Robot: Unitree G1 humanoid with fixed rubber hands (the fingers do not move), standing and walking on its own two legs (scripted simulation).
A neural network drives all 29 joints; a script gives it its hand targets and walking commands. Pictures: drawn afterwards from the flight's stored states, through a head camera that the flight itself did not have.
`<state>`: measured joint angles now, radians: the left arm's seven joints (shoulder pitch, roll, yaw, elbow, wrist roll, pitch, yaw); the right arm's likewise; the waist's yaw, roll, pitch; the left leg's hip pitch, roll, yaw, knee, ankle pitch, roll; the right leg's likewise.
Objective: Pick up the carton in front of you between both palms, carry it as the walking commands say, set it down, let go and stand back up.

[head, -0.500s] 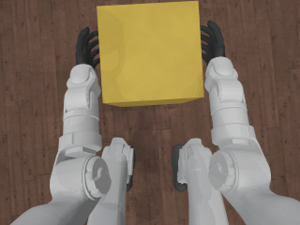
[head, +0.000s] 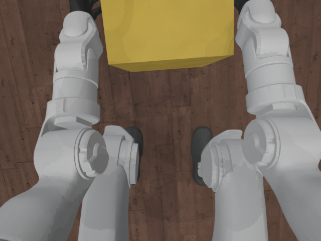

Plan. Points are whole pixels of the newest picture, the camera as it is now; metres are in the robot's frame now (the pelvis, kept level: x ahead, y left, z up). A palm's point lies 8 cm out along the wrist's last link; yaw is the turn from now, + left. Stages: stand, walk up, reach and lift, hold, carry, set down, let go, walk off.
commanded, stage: set down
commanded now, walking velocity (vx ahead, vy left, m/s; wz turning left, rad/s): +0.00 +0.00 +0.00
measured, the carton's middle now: (165, 18) +0.54 +0.01 -0.23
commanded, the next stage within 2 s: none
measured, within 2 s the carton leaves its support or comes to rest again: rests again in 0.62 s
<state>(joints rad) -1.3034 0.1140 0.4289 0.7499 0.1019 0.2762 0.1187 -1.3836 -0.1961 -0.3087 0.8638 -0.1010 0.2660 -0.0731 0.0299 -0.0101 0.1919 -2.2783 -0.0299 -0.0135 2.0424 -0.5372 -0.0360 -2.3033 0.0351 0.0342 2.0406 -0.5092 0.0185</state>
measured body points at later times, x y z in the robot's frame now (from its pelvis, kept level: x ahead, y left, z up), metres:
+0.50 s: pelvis +0.00 -0.01 -0.03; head +0.37 -0.01 +0.23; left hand +0.55 +0.17 -0.19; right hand +0.57 -0.14 -0.20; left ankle +0.11 +0.12 -0.37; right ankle +0.12 -0.12 -0.37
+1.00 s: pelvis +0.00 +0.00 -0.04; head +0.37 -0.01 +0.21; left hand +0.55 +0.18 -0.21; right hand +0.57 -0.13 -0.21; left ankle +0.11 +0.12 -0.37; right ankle +0.12 -0.12 -0.37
